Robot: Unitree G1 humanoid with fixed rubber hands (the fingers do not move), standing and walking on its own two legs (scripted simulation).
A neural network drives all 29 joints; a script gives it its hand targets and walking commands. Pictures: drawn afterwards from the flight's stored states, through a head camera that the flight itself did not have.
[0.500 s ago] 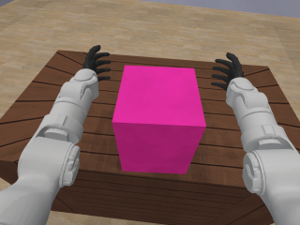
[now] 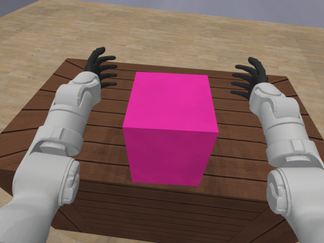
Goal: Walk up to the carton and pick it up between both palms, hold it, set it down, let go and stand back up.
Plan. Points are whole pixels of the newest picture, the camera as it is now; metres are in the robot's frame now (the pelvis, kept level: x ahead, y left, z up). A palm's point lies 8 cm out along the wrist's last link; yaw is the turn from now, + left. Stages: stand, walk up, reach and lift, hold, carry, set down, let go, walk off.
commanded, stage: set down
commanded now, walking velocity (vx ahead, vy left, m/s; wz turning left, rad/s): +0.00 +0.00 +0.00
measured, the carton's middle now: (168, 130) +0.43 -0.01 +0.04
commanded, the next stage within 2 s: let go in 1.34 s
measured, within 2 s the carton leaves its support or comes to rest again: neither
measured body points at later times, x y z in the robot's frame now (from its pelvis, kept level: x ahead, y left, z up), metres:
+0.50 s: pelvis -0.02 -0.01 +0.00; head -0.04 -0.02 +0.45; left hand +0.40 +0.17 +0.17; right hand +0.39 -0.23 +0.16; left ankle -0.02 +0.12 -0.75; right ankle +0.04 -0.13 -0.75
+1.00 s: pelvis -0.02 -0.01 +0.00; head -0.02 -0.02 +0.45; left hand +0.33 +0.17 +0.08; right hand +0.31 -0.23 +0.08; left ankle -0.02 +0.12 -0.75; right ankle +0.04 -0.13 -0.75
